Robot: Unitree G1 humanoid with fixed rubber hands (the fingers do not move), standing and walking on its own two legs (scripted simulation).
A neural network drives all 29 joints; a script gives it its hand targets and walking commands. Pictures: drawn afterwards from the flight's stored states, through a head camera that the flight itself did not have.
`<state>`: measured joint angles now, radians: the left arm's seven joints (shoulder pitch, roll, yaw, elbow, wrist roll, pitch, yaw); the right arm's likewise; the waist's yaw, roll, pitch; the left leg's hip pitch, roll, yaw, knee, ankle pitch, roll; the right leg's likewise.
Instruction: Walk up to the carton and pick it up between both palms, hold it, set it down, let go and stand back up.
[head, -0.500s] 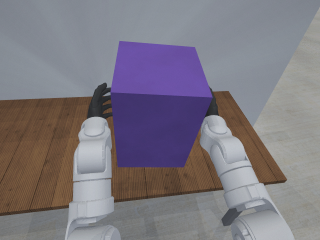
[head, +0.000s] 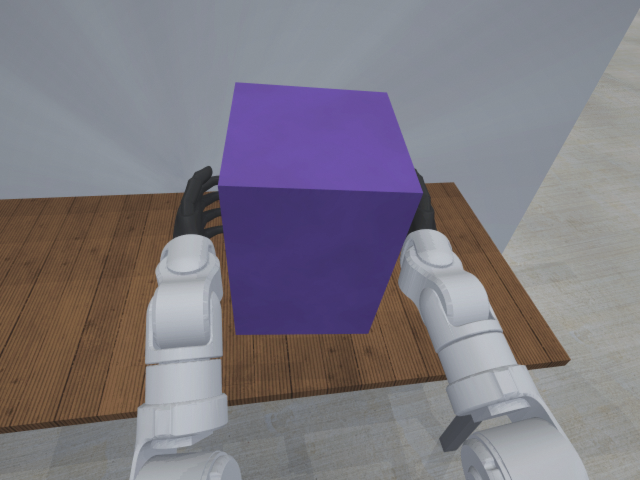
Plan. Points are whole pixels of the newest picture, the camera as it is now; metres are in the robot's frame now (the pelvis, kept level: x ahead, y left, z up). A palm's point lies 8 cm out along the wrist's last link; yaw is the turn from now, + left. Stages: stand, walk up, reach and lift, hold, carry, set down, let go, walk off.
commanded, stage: hold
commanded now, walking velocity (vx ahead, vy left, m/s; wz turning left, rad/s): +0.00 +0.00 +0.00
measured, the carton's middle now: (307, 219) +0.38 +0.02 +0.17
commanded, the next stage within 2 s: none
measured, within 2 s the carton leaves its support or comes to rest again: neither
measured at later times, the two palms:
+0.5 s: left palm (194, 236) +0.36 +0.15 +0.16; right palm (415, 230) +0.37 -0.11 +0.16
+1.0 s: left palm (193, 239) +0.35 +0.15 +0.16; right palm (416, 233) +0.36 -0.11 +0.16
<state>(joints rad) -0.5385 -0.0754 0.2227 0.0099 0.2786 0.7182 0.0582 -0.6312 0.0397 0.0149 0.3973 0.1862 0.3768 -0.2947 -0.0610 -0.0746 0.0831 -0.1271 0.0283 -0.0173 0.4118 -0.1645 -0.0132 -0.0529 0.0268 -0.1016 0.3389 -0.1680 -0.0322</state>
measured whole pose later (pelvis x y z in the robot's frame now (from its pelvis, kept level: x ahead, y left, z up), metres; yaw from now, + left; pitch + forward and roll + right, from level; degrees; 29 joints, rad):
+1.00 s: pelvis +0.00 +0.00 +0.00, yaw +0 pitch -8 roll -1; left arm -0.53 -0.08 0.22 0.00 0.28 0.73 0.05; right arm -0.62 0.04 0.03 0.39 0.19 0.38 -0.30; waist -0.06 -0.07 0.10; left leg -0.11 0.03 -0.02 0.41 -0.16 -0.01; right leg -0.03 0.03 -0.10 0.34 -0.17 -0.03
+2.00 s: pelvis +0.00 +0.00 +0.00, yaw +0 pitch -8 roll -1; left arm -0.52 -0.08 0.22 -0.01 0.29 0.73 0.05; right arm -0.62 0.04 0.03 0.39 0.19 0.37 -0.30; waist -0.06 -0.07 0.10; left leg -0.11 0.03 -0.02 0.41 -0.17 -0.01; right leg -0.03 0.03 -0.10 0.33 -0.17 -0.03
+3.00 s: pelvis +0.00 +0.00 +0.00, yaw +0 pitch -8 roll -1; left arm -0.54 -0.08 0.23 0.01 0.29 0.72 0.04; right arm -0.64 0.04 0.02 0.41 0.19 0.36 -0.30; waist -0.06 -0.07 0.10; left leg -0.11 0.03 -0.02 0.40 -0.16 -0.02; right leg -0.04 0.03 -0.10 0.33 -0.16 -0.04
